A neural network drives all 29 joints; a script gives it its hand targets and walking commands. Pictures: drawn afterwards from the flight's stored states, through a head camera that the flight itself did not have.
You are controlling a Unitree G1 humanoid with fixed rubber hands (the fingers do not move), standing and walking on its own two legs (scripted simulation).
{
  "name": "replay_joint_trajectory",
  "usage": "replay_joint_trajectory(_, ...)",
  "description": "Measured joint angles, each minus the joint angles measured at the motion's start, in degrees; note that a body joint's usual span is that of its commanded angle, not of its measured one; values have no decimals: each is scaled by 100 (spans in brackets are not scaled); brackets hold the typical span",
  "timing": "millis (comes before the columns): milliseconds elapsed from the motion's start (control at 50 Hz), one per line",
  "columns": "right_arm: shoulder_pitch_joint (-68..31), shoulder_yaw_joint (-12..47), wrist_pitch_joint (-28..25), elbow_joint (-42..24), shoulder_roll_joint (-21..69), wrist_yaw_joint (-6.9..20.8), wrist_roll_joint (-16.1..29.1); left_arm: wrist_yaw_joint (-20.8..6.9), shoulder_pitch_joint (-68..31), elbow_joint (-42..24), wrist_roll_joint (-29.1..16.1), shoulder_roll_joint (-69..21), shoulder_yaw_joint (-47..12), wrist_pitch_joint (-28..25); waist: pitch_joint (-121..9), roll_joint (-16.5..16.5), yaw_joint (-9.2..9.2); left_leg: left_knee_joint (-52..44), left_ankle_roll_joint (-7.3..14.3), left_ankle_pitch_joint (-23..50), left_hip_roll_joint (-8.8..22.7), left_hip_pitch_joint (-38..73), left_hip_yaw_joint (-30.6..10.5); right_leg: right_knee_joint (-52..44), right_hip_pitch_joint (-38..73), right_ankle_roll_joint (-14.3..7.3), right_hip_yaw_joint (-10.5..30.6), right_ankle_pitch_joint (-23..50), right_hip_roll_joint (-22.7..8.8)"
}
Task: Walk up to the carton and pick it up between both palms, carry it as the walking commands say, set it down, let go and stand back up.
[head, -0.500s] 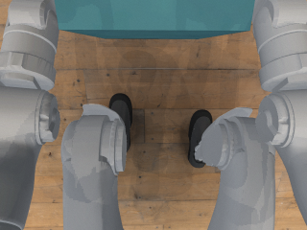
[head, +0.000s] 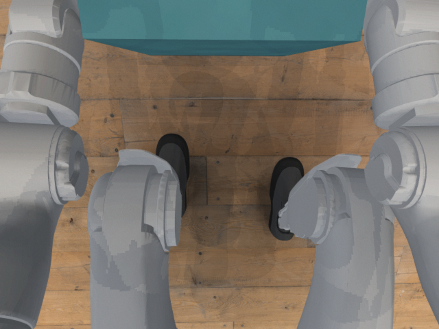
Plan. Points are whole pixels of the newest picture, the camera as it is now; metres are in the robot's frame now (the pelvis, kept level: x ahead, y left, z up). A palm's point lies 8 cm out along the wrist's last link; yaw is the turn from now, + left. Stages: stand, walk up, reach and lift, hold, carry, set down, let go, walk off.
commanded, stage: reach and lift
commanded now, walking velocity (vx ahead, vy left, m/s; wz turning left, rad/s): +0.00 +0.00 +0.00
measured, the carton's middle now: out of the picture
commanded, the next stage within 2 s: none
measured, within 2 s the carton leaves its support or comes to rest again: leaves its support in 0.34 s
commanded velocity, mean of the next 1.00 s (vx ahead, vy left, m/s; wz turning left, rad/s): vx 0.00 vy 0.00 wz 0.00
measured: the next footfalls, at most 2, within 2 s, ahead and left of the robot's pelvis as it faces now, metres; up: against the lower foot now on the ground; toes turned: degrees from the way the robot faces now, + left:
none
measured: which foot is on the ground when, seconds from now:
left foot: down 0.00-1.00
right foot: down 0.00-1.00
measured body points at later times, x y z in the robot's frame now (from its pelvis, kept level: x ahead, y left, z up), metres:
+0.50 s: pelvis +0.00 +0.00 +0.00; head +0.38 +0.05 +0.22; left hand +0.55 +0.26 -0.18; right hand +0.60 -0.10 -0.16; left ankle +0.14 +0.13 -0.36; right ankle +0.11 -0.14 -0.36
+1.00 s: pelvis -0.01 -0.02 +0.01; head +0.35 +0.03 +0.26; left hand +0.55 +0.26 -0.11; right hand +0.60 -0.10 -0.11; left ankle +0.14 +0.13 -0.36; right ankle +0.11 -0.14 -0.36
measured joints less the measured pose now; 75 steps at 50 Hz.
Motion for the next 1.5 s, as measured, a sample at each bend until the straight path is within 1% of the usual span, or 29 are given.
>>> replay_joint_trajectory(140, -1, -31, 118, -85, -14, 67, -1, -20, 0, -117, 0, -8, 121, 195, 4, 0, -2, 19, 0, 2, -4, -17, -2, 25, -19, 0, 0, -3, 0)
replay_joint_trajectory(280, 10, -31, 322, -281, 20, -110, -1, 45, 0, -300, 0, -9, 127, 435, 12, 0, -3, 21, 0, 4, -5, -17, -3, 27, -19, 0, 0, -3, 1)
replay_joint_trajectory(380, 145, -31, 504, -730, -4, -151, -1, 145, -1, -670, 1, -8, 84, 663, 21, 0, -8, 21, 0, 12, -6, -15, -4, 27, -19, 0, 0, 3, 4)
replay_joint_trajectory(520, 220, -31, 816, -1195, -24, -206, -1, 197, -1, -1038, 0, -8, 149, 956, 24, 0, -5, -4, -1, 76, -6, 15, -6, 27, -19, -1, 1, 74, 12)
replay_joint_trajectory(600, 221, -100, 919, -1301, 3, -217, -1, 214, 1, -1196, 1, -24, 265, 1123, 22, 0, -5, -38, -29, 125, -6, 68, -1, 27, -2, -23, 8, 125, 14)
replay_joint_trajectory(720, 223, -159, 1261, -1508, 15, -255, -1, 213, 1, -1301, 1, -62, 409, 1380, 29, 0, 21, -116, -93, 146, -6, 258, 25, 27, 111, -74, 35, 144, 14)
replay_joint_trajectory(760, 199, -206, 1285, -1535, 39, -266, -1, 210, 1, -1339, 1, -75, 493, 1397, 23, -2, 24, -138, -108, 146, -6, 328, 29, 27, 159, -92, 40, 144, 14)
replay_joint_trajectory(880, 182, -455, 1358, -1536, 133, -250, -34, 194, 1, -1372, 66, -161, 740, 1500, 17, -18, 15, -200, -138, 146, -6, 503, 59, 26, 276, -141, 67, 144, 14)
replay_joint_trajectory(1000, 216, -492, 1501, -1646, 158, -233, -121, 176, 1, -1501, 155, -202, 876, 1699, 22, -75, -1, -276, -161, 145, -6, 647, 63, -26, 393, -162, 69, 143, 14)
replay_joint_trajectory(1160, 388, -595, 1667, -1973, 225, -222, -177, 146, 8, -1757, 303, -247, 952, 1954, 25, -92, -10, -469, -176, 145, -17, 920, 67, -235, 682, -162, 69, 143, 14)
replay_joint_trajectory(1260, 453, -758, 1716, -2030, 269, -170, -241, 118, 18, -1750, 439, -385, 1162, 1973, 17, -95, -19, -645, -176, 152, -32, 1147, 71, -423, 924, -162, 69, 143, 14)
replay_joint_trajectory(1340, 586, -814, 1752, -2218, 325, -139, -279, 103, 96, -1937, 487, -418, 1171, 2058, 20, -104, -38, -778, -176, 168, -57, 1297, 68, -553, 1082, -162, 70, 149, 14)
replay_joint_trajectory(1420, 667, -849, 1785, -2300, 350, -129, -303, 94, 132, -1960, 515, -477, 1241, 2069, 18, -104, -55, -945, -177, 205, -92, 1454, 64, -704, 1241, -162, 70, 166, 14)
replay_joint_trajectory(1500, 827, -896, 1844, -2498, 412, -112, -307, 94, 308, -2169, 530, -537, 1243, 2123, 21, -104, -99, -1126, -204, 247, -130, 1639, 51, -864, 1423, -162, 70, 187, 14)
